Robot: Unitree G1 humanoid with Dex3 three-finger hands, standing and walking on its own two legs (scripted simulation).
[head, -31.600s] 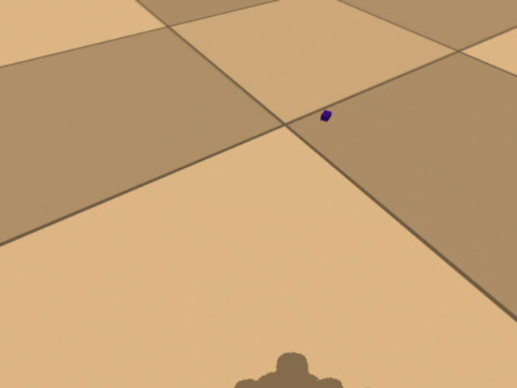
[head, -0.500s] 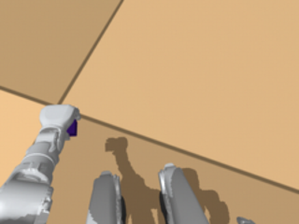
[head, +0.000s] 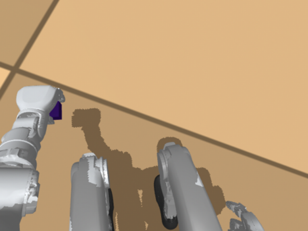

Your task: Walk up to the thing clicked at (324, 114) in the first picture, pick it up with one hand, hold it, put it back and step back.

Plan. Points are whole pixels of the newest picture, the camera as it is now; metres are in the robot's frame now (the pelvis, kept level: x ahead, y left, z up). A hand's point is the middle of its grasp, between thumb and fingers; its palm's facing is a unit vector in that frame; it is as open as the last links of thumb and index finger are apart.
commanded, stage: crouch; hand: left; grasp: from above
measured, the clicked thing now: (47, 111) +0.45 +0.25 -0.21
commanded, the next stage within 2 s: lower in 0.76 s
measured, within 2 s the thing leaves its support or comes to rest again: neither
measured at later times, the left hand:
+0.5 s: hand (55, 111) +0.46 +0.24 -0.24, palm faces -0.47 -0.02 -0.88, open 7.5 cm
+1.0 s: hand (56, 111) +0.47 +0.24 -0.28, palm faces -0.48 -0.02 -0.88, open 7.5 cm
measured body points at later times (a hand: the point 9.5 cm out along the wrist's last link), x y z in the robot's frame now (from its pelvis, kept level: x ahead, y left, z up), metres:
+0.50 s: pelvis -0.01 +0.00 -0.07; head +0.23 +0.04 +0.31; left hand +0.48 +0.23 -0.19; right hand +0.02 -0.27 -0.18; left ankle +0.07 +0.12 -0.39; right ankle +0.08 -0.13 -0.39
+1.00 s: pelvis -0.01 +0.00 -0.10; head +0.24 +0.05 +0.27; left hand +0.49 +0.24 -0.23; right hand +0.02 -0.28 -0.20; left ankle +0.07 +0.12 -0.39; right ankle +0.08 -0.13 -0.39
